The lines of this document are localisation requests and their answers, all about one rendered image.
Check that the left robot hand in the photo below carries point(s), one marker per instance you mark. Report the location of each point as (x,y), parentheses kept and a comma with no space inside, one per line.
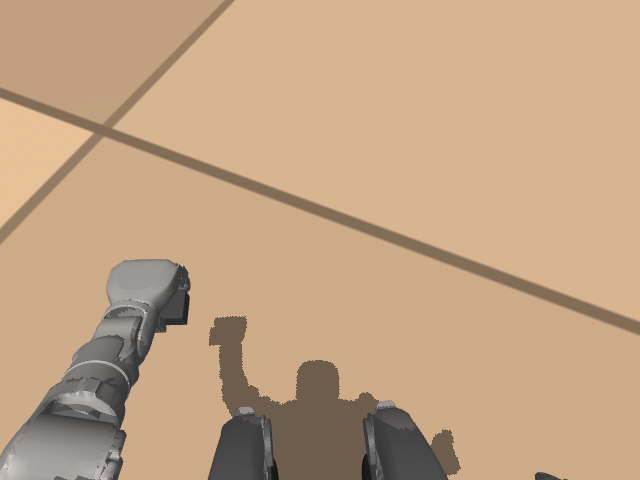
(153,282)

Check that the left robot arm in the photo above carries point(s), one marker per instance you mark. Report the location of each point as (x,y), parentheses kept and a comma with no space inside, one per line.
(74,434)

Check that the small box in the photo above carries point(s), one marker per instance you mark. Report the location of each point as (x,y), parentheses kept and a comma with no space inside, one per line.
(176,311)

